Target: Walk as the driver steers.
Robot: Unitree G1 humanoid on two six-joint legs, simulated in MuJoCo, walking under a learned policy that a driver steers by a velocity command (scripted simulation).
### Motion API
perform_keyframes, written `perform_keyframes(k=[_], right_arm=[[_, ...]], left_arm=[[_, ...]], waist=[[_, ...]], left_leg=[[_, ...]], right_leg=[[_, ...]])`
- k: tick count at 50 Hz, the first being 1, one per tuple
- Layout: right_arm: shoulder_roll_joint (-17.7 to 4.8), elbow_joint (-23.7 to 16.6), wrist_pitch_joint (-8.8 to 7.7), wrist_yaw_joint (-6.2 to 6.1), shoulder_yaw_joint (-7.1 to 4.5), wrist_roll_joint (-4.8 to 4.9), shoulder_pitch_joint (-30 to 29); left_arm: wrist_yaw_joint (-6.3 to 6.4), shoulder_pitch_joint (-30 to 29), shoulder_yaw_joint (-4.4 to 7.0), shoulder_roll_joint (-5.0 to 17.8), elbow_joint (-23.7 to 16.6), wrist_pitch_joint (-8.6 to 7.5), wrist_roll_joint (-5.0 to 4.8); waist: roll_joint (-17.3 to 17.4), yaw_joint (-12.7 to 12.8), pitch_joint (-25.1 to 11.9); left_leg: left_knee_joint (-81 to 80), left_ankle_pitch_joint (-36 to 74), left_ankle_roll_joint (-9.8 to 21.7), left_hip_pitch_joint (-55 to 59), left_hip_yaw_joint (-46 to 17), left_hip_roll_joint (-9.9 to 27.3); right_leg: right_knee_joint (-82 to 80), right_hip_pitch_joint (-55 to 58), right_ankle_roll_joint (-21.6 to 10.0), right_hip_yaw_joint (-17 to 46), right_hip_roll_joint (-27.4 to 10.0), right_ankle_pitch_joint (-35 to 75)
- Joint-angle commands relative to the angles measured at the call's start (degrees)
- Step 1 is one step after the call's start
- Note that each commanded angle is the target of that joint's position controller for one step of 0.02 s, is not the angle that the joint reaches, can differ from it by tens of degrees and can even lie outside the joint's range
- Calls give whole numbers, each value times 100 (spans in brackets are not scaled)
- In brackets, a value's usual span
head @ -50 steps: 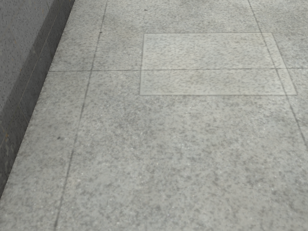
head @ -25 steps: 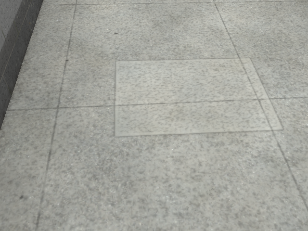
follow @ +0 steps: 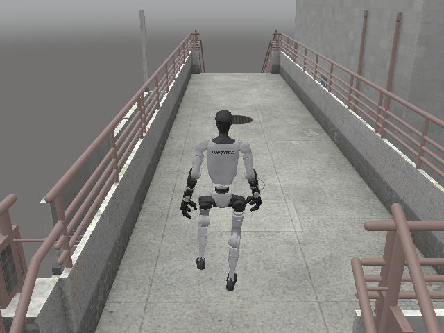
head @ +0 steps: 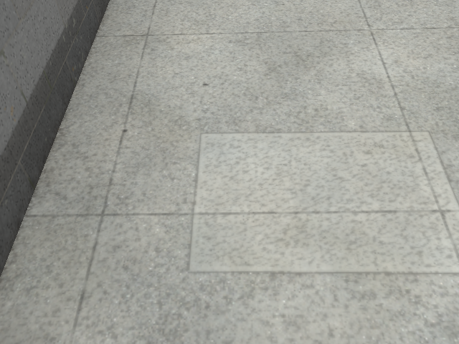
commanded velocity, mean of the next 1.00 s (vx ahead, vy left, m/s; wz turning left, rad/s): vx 0.16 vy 0.00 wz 0.31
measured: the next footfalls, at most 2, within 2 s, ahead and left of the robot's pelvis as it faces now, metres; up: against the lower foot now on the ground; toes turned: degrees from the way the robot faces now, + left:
left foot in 0.24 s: +0.29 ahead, +0.11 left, +0.00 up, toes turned +13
right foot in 0.82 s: +0.32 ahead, -0.07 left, +0.00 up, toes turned +19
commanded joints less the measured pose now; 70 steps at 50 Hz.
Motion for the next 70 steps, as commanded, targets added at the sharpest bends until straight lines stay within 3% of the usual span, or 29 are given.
perform_keyframes(k=[1,4,7,9,10,11,12,13,14,15,16,17,18,20,22,30,36,39,40,41,42,43,44,45,46,48,50,53,70], right_arm=[[-155,-338,-41,29,1,10,-348],[-85,-535,-57,73,63,-14,-926],[-40,-640,-112,85,80,-63,-1028],[-158,-503,-142,51,23,-108,-465],[-269,-359,-172,25,-35,-120,74],[-421,-155,-234,-9,-117,-171,761],[-874,-63,-278,-78,-256,-219,1310],[-1521,-202,-239,-128,-414,-175,1034],[-1475,-271,-149,-150,-446,174,1404],[-1280,-341,-83,-201,-401,189,848],[-898,-398,-22,-218,-297,209,442],[-689,-423,21,-236,-237,224,225],[-565,-446,50,-252,-195,230,138],[-703,-478,29,-222,-218,124,110],[-875,-518,16,-206,-267,76,113],[-776,-464,131,-241,-212,27,405],[-723,-374,168,-252,-142,-45,345],[-674,-308,208,-298,-79,31,177],[-567,-293,194,-320,-32,66,211],[-268,-320,152,-313,60,100,387],[-160,-283,143,-305,76,177,579],[-336,-120,183,-325,65,84,507],[-359,-71,194,-319,64,75,380],[-404,-44,190,-306,58,68,182],[-506,-28,184,-284,38,50,63],[-524,176,164,-269,44,89,226],[-409,377,153,-306,80,101,266],[-364,597,154,-347,104,104,212],[-265,1472,195,-423,234,117,239]], left_arm=[[28,-17,101,633,-229,-121,-12],[94,220,93,660,-88,-137,-6],[191,300,88,727,51,-76,-8],[270,160,129,893,54,-23,-8],[297,63,158,973,31,25,-6],[302,-28,173,1019,-20,69,-42],[279,-33,161,963,-180,64,-89],[205,691,14,266,-409,77,-213],[200,280,102,725,-450,143,-79],[191,-174,79,641,-606,153,-98],[191,-447,66,641,-666,150,-42],[189,-539,87,677,-683,219,47],[187,-386,96,666,-681,358,120],[191,-245,77,550,-684,557,111],[189,-256,73,522,-710,615,83],[221,-1048,122,660,-880,734,43],[266,-978,67,579,-817,684,-61],[327,-541,18,458,-648,623,-86],[348,-436,8,506,-603,557,-35],[376,-436,36,828,-641,485,88],[332,-1020,43,1100,-774,461,47],[271,-1169,-30,775,-739,437,14],[228,-1228,-88,629,-714,403,0],[218,-1158,-79,681,-642,407,-8],[233,-1036,-83,708,-581,408,-25],[248,-865,-69,743,-452,415,-64],[252,-777,-79,683,-331,430,-67],[244,-753,-87,663,-182,430,-55],[262,-581,-231,460,620,450,-47]], waist=[[-610,-36,443],[-608,133,573],[-600,99,588],[-802,-118,205],[-831,-322,-85],[-689,-630,-473],[-200,-865,-1013],[1125,-236,-1850],[113,-645,-2579],[13,-477,-1772],[-233,-324,-972],[-298,-141,-567],[-216,11,-448],[-191,132,-502],[-136,154,-631],[217,-228,-373],[335,-270,-229],[208,-9,-204],[33,18,-222],[-668,-142,-349],[-1216,-514,-84],[-1129,-405,-163],[-1066,-390,-145],[-1088,-292,-87],[-1153,-217,-42],[-817,-192,29],[-489,-159,93],[-347,-117,87],[-326,-115,232]], left_leg=[[-709,683,-20,-150,121,-14],[-1478,949,77,-41,480,-45],[-2071,656,251,298,856,-288],[-2143,180,432,939,1066,-671],[-2291,58,549,1459,1085,-868],[-2809,542,695,2335,951,-965],[-2829,2267,993,3607,82,-192],[-2153,6059,2151,5614,-2285,1754],[-2582,5942,2385,5599,-2711,1772],[-2923,4977,2194,4829,-2157,1565],[-3294,4177,1892,3916,-1801,1237],[-3521,3748,1650,3289,-1542,941],[-3678,3525,1517,2769,-1338,751],[-3752,3431,1406,2334,-1122,517],[-3798,3128,1330,2266,-1040,406],[-4223,392,1046,2677,-1489,424],[-3928,575,1089,2627,-1595,451],[-3507,1024,867,2477,-1615,359],[-3372,855,616,2187,-1593,247],[-2885,165,314,1946,-1243,-95],[-2920,-955,130,1761,-529,-828],[-2968,-1172,89,2487,-413,-654],[-3260,-673,95,2789,-523,-607],[-3441,-184,83,2934,-630,-557],[-3496,153,73,3023,-694,-456],[-3522,407,71,2910,-741,-327],[-3633,376,44,2810,-756,-308],[-3720,462,27,2836,-780,-271],[-3785,393,8,2943,-740,-153]], right_leg=[[-768,-264,-430,414,-1488,1545],[-751,89,-382,97,-1598,1961],[-29,571,-261,-256,-1662,3873],[940,782,-126,-392,-1655,5404],[1758,753,-76,-438,-1623,5643],[2917,443,39,-495,-1495,5010],[4620,-601,236,-557,-1196,2917],[6960,-2823,506,-281,-138,-2847],[7330,-3053,505,801,-173,-2395],[7157,-3328,494,937,-469,-1796],[6636,-3327,512,896,-652,-1442],[6274,-3166,548,922,-756,-1316],[5982,-2830,606,914,-797,-1257],[5615,-2509,671,860,-723,-1135],[5307,-2516,708,851,-699,-894],[4085,-2863,717,1001,-773,-522],[2855,-1934,513,836,-454,-1191],[1144,-949,346,705,-314,-581],[458,-384,284,1005,-559,86],[40,-35,97,1944,-1456,358],[115,-409,-351,2577,-2138,1877],[306,-896,-554,2345,-2147,2011],[326,-967,-349,2031,-1759,1680],[339,-973,-114,1814,-1431,1061],[300,-997,24,1730,-1251,711],[301,-785,84,1569,-1070,529],[382,-602,60,1525,-1060,601],[438,-482,39,1474,-1028,726],[335,-491,56,1432,-907,539]])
